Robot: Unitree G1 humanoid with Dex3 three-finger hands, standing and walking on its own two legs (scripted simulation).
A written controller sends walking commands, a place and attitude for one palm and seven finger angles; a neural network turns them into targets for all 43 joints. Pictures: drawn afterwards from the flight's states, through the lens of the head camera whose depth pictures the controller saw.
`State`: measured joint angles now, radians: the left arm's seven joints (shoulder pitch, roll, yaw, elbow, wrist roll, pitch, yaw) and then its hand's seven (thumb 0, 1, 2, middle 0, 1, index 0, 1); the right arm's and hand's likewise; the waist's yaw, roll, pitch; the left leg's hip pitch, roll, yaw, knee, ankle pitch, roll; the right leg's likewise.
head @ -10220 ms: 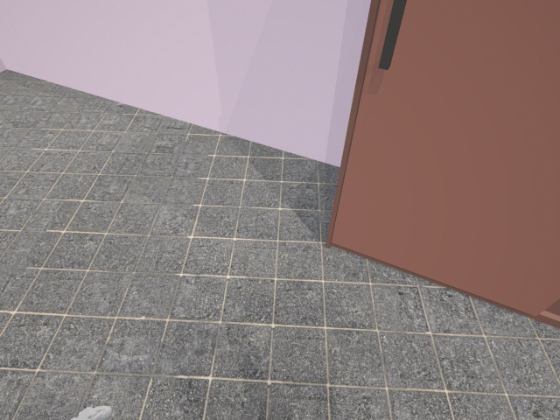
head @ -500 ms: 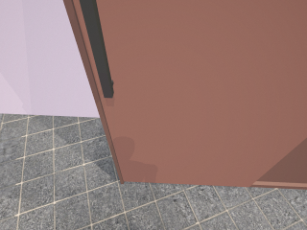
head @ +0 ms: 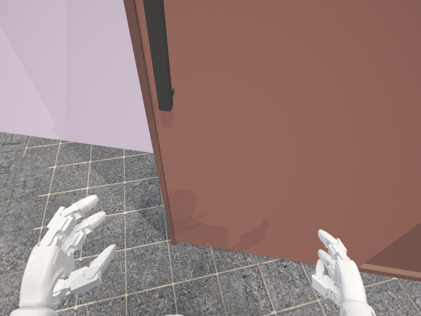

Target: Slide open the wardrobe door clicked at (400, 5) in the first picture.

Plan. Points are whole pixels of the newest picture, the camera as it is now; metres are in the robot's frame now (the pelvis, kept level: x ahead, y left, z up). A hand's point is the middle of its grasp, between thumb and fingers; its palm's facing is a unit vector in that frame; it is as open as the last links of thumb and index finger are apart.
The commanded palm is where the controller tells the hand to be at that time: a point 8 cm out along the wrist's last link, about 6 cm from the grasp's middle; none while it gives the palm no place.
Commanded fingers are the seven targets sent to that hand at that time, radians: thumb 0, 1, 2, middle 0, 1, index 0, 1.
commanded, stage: raise the hand with hooked fingers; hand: left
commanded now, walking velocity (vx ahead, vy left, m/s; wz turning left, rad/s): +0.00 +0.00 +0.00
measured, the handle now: (160, 21) +0.51 +0.16 +0.30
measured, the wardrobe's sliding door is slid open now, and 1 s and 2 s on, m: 0.00 0.00 0.00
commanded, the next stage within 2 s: move the hooked fingers beside the handle in 1.54 s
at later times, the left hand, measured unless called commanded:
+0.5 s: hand (63, 184) +0.25 +0.26 +0.17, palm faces +0.03 -1.00 -0.08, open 12.4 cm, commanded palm +0.22 +0.30 +0.19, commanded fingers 0.00 -0.36 0.36 -0.29 -1.11 -0.29 -1.11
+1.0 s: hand (0, 104) +0.28 +0.31 +0.28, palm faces +0.08 -0.99 -0.12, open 14.0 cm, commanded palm +0.25 +0.35 +0.29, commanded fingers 0.00 -0.50 0.30 -0.30 -1.20 -0.30 -1.20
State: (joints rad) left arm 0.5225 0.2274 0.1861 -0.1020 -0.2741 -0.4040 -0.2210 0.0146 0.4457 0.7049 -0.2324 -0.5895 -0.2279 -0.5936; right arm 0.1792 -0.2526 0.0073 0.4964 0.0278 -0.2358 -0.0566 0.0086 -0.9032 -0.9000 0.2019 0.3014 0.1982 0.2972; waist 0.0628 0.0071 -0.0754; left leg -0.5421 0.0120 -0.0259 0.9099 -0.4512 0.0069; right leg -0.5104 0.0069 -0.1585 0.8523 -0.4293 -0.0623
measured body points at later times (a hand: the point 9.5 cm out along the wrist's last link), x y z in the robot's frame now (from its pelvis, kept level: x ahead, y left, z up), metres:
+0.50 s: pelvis +0.01 +0.02 +0.03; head +0.00 +0.02 +0.48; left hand +0.24 +0.31 +0.17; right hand +0.18 -0.23 -0.03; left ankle +0.01 +0.11 -0.70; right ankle +0.01 -0.08 -0.69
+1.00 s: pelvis +0.01 +0.03 +0.04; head -0.03 +0.01 +0.49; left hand +0.27 +0.36 +0.29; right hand +0.21 -0.17 -0.01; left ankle +0.01 +0.11 -0.70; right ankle +0.01 -0.08 -0.69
